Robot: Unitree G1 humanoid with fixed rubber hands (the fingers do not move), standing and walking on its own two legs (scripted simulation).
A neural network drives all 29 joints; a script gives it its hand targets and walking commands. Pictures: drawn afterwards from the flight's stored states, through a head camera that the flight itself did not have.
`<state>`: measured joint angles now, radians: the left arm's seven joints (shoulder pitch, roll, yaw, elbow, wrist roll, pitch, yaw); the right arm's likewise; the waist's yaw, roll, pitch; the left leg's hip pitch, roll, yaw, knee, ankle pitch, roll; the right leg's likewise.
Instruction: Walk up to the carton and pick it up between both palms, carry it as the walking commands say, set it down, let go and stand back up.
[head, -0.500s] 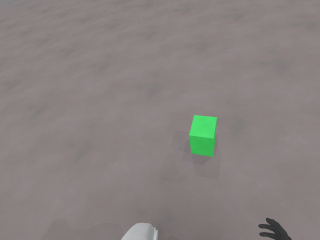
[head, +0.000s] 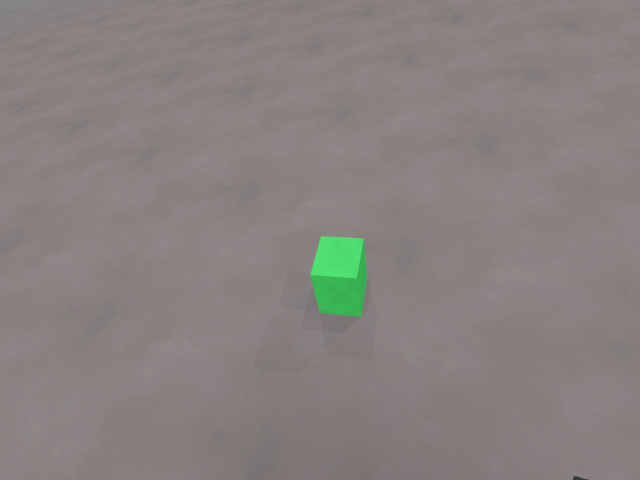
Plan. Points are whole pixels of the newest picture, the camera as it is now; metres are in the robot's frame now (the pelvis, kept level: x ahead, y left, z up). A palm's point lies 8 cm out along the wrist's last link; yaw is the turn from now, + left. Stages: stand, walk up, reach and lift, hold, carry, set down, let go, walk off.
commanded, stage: walk up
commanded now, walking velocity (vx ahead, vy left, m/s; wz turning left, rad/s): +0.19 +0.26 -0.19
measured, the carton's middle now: (341, 276) +0.93 +0.13 -0.63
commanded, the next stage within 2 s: none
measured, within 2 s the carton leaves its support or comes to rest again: neither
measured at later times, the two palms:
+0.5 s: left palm (119, 438) +0.19 +0.36 -0.09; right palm out of the picture +0.10 -0.18 -0.07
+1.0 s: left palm (221, 298) +0.45 +0.27 -0.09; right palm (504, 390) +0.30 -0.20 -0.10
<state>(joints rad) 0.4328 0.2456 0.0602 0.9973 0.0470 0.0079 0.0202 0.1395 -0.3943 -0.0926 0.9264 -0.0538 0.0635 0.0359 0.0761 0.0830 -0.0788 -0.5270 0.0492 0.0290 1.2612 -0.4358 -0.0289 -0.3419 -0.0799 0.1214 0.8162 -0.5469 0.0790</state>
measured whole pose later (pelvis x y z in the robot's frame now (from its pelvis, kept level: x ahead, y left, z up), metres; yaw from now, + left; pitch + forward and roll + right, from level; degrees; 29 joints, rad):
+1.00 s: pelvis +0.35 +0.03 +0.04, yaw -6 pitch +1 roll +2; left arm 0.19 0.22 0.04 0.98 0.02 -0.05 0.03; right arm 0.35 -0.18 -0.03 1.02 -0.02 -0.02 -0.02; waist -0.02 -0.02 0.06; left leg -0.34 0.03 0.05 1.12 -0.46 0.00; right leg -0.26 -0.02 -0.18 0.49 -0.26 -0.08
